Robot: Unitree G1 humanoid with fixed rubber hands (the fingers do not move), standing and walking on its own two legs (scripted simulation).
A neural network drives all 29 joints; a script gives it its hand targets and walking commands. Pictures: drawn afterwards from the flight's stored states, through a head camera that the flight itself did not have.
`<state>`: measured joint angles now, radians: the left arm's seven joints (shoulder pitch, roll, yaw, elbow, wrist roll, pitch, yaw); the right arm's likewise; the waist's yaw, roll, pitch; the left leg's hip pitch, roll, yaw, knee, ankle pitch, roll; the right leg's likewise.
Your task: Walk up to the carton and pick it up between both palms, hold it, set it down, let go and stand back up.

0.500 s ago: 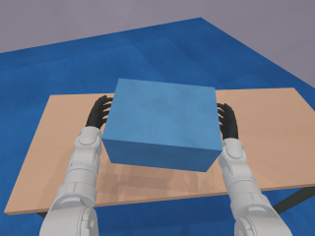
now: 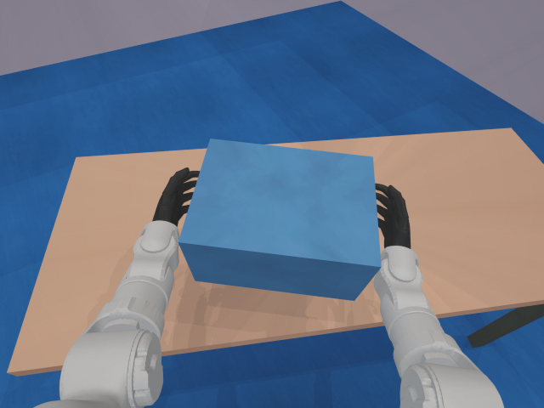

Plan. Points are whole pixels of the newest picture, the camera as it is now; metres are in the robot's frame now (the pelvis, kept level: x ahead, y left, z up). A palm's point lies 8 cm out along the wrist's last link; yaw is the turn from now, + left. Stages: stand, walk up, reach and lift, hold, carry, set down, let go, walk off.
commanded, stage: set down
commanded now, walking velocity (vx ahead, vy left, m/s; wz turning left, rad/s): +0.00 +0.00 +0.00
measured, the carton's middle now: (282, 219) +0.38 -0.05 +0.02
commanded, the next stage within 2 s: none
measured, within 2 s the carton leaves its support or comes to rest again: rests again in 1.14 s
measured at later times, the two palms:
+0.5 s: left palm (172, 230) +0.41 +0.13 -0.01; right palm (381, 257) +0.32 -0.21 -0.02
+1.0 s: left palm (183, 247) +0.41 +0.12 -0.07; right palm (376, 275) +0.31 -0.22 -0.07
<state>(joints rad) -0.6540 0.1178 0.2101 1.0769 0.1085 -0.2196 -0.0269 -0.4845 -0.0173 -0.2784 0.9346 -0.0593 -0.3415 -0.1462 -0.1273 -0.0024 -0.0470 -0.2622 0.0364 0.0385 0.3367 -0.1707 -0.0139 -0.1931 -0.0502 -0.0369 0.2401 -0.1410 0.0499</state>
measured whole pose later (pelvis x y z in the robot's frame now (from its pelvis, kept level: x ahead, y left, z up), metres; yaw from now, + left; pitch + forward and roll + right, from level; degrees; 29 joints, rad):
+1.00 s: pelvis -0.02 +0.01 -0.03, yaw +0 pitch +27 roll -3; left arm -0.87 0.20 0.11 1.55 0.05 -0.58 0.00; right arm -0.62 0.01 -0.52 1.23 -0.22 -0.62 -0.13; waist -0.16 0.06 -0.17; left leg -0.84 0.06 0.00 0.56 -0.19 -0.01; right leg -0.74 -0.03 -0.06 0.42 -0.15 0.05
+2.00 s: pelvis -0.04 +0.02 -0.06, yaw -3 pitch +25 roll -3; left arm -1.07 0.36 -0.20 1.54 -0.34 -0.33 -0.05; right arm -0.89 -0.21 -0.10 1.35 0.34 -0.34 -0.14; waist -0.23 0.02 -0.25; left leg -0.99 0.07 0.03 0.88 -0.33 0.00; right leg -0.92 -0.03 -0.01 0.78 -0.30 0.07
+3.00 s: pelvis -0.04 +0.01 -0.04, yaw -1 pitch +15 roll -4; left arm -0.50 0.38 -0.06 1.02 -0.30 -0.27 -0.13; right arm -0.35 -0.10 -0.08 0.90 0.23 -0.35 -0.20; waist -0.15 0.05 -0.14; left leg -0.76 0.07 0.01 0.81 -0.33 0.00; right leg -0.68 -0.02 -0.03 0.69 -0.28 0.06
